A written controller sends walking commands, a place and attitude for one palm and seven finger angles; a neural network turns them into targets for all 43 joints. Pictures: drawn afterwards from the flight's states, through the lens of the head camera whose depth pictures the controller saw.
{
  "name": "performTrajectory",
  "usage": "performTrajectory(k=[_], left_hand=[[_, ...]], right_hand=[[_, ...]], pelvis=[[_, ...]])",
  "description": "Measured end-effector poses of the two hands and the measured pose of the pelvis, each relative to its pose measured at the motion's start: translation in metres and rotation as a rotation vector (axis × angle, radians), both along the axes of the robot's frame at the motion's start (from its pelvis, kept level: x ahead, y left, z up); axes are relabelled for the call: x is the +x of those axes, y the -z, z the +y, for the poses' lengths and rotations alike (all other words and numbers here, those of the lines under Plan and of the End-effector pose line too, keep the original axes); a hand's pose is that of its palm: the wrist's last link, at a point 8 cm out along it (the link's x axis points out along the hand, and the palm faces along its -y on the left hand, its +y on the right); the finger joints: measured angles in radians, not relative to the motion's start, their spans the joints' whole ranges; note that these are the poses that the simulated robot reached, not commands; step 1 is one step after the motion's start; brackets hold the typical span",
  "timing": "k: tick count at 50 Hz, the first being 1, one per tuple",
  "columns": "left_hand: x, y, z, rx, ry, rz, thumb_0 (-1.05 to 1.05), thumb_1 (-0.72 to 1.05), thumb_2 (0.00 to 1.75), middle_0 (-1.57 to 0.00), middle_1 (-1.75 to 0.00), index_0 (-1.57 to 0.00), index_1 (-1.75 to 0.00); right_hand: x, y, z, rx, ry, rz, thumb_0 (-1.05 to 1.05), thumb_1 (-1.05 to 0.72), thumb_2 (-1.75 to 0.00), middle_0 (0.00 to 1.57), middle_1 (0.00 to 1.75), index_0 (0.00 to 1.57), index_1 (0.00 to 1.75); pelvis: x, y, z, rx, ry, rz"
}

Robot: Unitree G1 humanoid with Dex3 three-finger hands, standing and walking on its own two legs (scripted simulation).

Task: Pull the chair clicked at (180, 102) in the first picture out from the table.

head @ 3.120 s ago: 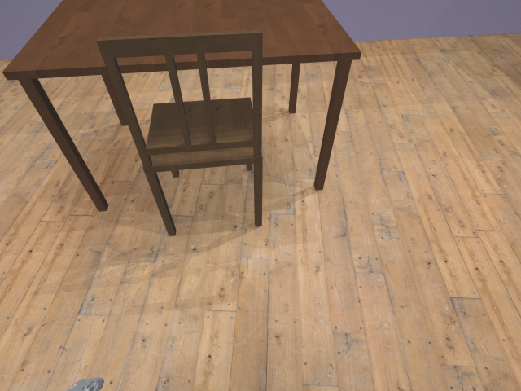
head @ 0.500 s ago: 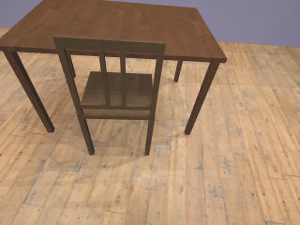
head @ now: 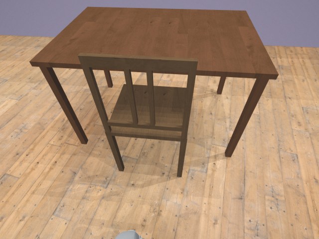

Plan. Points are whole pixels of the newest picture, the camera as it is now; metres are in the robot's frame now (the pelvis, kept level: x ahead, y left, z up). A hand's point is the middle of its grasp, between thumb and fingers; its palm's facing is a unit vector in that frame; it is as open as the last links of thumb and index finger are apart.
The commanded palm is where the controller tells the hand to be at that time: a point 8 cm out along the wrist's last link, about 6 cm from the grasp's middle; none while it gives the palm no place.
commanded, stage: take the last steps up to it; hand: left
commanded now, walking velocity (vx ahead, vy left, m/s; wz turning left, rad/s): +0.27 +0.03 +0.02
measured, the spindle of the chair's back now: (131, 99) +0.67 +0.19 -0.09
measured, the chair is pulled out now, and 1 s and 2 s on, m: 0.00 0.00 0.00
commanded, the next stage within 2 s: come to a stop and stand still in 0.40 s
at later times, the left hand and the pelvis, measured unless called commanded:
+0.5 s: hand (98, 208) +0.24 +0.23 -0.17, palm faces +0.02 -0.98 -0.22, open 7.4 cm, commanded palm none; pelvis +0.15 +0.04 -0.01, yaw -1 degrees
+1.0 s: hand (97, 210) +0.23 +0.23 -0.19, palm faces +0.03 -0.98 -0.22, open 7.3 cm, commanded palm none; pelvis +0.19 +0.05 -0.01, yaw -2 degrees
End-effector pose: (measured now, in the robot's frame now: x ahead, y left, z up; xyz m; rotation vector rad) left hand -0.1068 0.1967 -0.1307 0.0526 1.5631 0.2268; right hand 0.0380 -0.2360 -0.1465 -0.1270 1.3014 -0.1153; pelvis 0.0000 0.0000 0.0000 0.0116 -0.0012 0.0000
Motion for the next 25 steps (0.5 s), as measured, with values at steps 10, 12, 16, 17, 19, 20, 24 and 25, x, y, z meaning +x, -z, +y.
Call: performTrajectory(k=[10,12,16,17,19,20,24,25], left_hand=[[0.046,0.032,0.031,-0.071,-0.044,0.101,0.0,0.91,0.9,-0.2,-0.3,-0.2,-0.3],[0.078,0.035,0.046,-0.059,-0.01,0.071,0.0,0.91,0.9,-0.2,-0.3,-0.2,-0.3],[0.163,0.033,0.073,-0.015,0.061,-0.076,0.0,0.91,0.9,-0.2,-0.3,-0.19,-0.3],[0.186,0.031,0.078,-0.002,0.075,-0.121,0.0,0.91,0.9,-0.19,-0.3,-0.19,-0.3],[0.23,0.025,0.084,0.022,0.1,-0.207,0.0,0.91,0.9,-0.19,-0.3,-0.19,-0.3],[0.25,0.022,0.086,0.032,0.113,-0.246,0.0,0.91,0.9,-0.19,-0.3,-0.19,-0.3],[0.32,0.01,0.083,0.064,0.162,-0.366,0.0,0.91,0.9,-0.19,-0.3,-0.19,-0.3],[0.334,0.009,0.08,0.069,0.174,-0.387,0.0,0.91,0.9,-0.19,-0.3,-0.19,-0.3]], right_hand=[[0.111,0.006,0.058,-0.032,-0.072,-0.112,0.01,-0.91,-0.9,0.2,0.3,0.2,0.3],[0.117,0.002,0.065,-0.038,-0.033,-0.132,0.0,-0.91,-0.9,0.2,0.3,0.2,0.3],[0.123,-0.008,0.06,-0.07,0.027,-0.141,-0.02,-0.95,-0.9,0.2,0.3,0.21,0.3],[0.121,-0.008,0.06,-0.071,0.031,-0.127,-0.02,-0.95,-0.9,0.2,0.3,0.21,0.3],[0.117,-0.006,0.059,-0.065,0.038,-0.091,-0.02,-0.94,-0.9,0.2,0.3,0.2,0.3],[0.115,-0.005,0.059,-0.059,0.042,-0.07,-0.01,-0.94,-0.9,0.2,0.3,0.2,0.3],[0.104,0.008,0.058,-0.022,0.064,0.02,0.0,-0.92,-0.9,0.2,0.3,0.2,0.3],[0.102,0.012,0.058,-0.01,0.072,0.043,0.0,-0.92,-0.9,0.2,0.3,0.2,0.3]], pelvis=[[0.066,0.023,0.043,-0.014,-0.002,0.005],[0.077,0.021,0.047,-0.005,0.014,-0.001],[0.098,0.012,0.051,0.007,0.028,-0.002],[0.103,0.01,0.052,0.009,0.03,-0.002],[0.114,0.008,0.052,0.014,0.032,-0.002],[0.119,0.008,0.052,0.017,0.031,-0.002],[0.142,0.01,0.046,0.025,0.026,-0.008],[0.148,0.011,0.043,0.027,0.026,-0.011]])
